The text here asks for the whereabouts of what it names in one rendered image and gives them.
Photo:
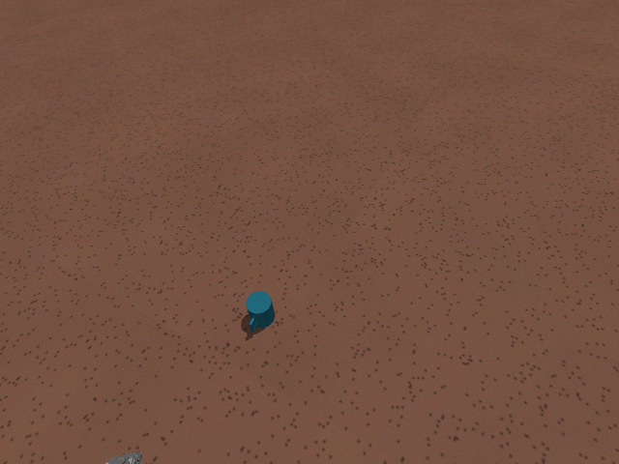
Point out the mug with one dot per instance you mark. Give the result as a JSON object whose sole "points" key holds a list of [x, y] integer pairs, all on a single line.
{"points": [[261, 311]]}

